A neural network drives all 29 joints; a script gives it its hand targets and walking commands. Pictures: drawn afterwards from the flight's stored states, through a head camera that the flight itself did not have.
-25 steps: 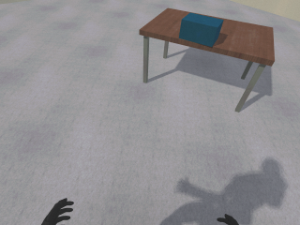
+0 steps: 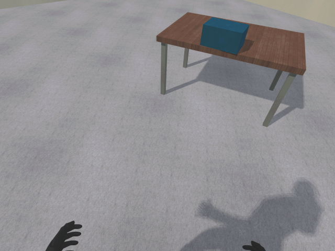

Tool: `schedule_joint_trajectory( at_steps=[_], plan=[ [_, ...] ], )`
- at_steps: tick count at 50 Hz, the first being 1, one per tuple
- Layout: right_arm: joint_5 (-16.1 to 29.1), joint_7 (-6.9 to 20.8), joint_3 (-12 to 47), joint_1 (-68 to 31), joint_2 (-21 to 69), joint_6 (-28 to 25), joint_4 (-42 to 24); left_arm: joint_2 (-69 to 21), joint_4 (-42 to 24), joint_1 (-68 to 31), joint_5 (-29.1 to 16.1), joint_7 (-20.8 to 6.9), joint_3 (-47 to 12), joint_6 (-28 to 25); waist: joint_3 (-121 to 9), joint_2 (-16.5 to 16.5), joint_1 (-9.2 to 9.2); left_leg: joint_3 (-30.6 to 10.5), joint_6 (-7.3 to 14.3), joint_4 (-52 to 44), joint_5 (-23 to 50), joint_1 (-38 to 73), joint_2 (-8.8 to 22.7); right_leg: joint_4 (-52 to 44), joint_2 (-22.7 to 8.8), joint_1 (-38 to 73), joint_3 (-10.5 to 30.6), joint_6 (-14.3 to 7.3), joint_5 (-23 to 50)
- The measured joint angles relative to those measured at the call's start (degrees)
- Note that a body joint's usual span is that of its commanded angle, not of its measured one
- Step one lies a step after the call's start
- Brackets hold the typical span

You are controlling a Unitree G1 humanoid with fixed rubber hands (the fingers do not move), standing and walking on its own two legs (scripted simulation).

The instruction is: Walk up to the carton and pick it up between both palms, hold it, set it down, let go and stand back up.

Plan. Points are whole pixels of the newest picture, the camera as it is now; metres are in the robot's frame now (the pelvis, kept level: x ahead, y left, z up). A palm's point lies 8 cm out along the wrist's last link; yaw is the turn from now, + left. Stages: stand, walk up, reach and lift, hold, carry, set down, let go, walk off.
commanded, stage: stand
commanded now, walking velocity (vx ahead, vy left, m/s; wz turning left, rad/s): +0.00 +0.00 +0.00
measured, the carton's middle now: (224, 35) +1.59 -0.38 -0.10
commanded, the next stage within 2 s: none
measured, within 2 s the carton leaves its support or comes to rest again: neither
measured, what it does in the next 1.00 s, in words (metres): stands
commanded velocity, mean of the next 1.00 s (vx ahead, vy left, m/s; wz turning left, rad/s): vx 0.00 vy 0.00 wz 0.00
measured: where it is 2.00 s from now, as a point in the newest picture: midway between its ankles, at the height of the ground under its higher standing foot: outside the picture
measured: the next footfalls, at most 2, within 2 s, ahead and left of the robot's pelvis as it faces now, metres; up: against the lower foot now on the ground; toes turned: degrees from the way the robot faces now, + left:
none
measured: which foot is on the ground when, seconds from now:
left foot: down 0.00-1.00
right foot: down 0.00-1.00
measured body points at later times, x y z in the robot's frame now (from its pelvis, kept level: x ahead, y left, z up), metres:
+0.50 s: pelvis -0.02 +0.00 +0.00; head -0.02 +0.01 +0.45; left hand +0.15 +0.27 -0.08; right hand +0.12 -0.24 -0.11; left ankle +0.01 +0.12 -0.72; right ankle +0.01 -0.12 -0.72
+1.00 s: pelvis -0.02 +0.00 +0.00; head -0.03 +0.00 +0.45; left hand +0.13 +0.28 -0.08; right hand +0.11 -0.24 -0.11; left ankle +0.01 +0.12 -0.72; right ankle +0.01 -0.12 -0.72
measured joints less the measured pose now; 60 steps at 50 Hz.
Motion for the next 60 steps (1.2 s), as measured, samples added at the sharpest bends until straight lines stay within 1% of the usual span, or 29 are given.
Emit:
schedule_joint_trajectory(
  at_steps=[33,60],
  plan=[
    [0.0,0.3,0.0,0.0,0.0,-0.1,2.4,0.3,1.4,0.0,0.0,0.0,0.0,-0.2,0.1,0.3,-0.34,0.0,0.0,0.0,1.5,0.0,0.0,0.0,0.0,0.0,0.0,0.0,1.5],
    [0.0,0.5,0.0,0.0,-0.3,-0.1,3.3,0.3,3.1,0.0,0.0,-0.1,0.0,-0.2,1.0,0.8,-0.04,0.0,0.0,0.0,1.8,0.0,0.0,0.0,0.0,0.0,0.0,0.0,1.8]
  ],
)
